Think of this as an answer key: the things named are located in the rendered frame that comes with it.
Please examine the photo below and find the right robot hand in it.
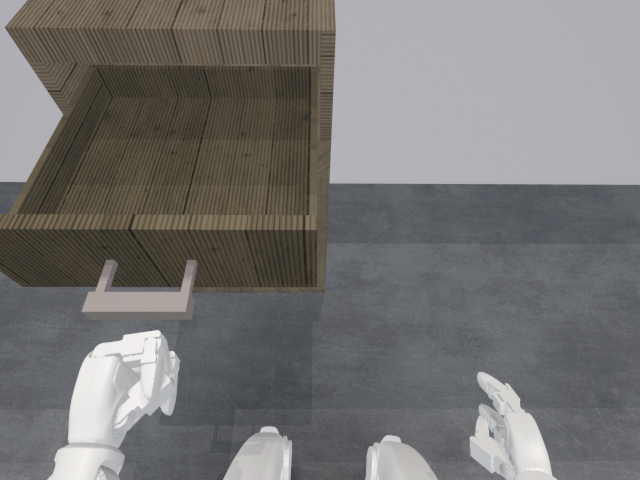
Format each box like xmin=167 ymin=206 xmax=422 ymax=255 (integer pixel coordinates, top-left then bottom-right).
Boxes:
xmin=470 ymin=372 xmax=552 ymax=480

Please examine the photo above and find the cabinet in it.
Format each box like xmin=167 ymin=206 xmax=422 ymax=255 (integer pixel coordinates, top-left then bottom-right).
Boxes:
xmin=5 ymin=0 xmax=336 ymax=293

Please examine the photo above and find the drawer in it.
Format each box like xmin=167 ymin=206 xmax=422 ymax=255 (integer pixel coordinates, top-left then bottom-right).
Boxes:
xmin=0 ymin=65 xmax=318 ymax=287

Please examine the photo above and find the robot thigh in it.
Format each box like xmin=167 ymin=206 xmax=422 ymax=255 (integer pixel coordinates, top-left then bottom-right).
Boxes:
xmin=366 ymin=441 xmax=438 ymax=480
xmin=223 ymin=432 xmax=292 ymax=480

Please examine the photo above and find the handle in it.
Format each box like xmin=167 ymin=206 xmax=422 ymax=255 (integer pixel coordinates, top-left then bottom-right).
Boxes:
xmin=81 ymin=260 xmax=198 ymax=320

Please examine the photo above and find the left robot thigh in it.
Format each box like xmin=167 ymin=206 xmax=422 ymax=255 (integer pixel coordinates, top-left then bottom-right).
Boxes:
xmin=223 ymin=432 xmax=292 ymax=480

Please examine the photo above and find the left robot hand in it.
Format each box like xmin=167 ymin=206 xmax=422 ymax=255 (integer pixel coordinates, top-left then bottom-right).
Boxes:
xmin=68 ymin=330 xmax=180 ymax=448

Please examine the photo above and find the right robot thigh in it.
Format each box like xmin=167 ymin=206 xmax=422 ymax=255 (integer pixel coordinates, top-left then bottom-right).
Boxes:
xmin=366 ymin=441 xmax=438 ymax=480

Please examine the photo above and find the robot left forearm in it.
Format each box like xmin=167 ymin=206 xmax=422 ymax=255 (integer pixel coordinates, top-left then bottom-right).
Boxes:
xmin=47 ymin=443 xmax=125 ymax=480

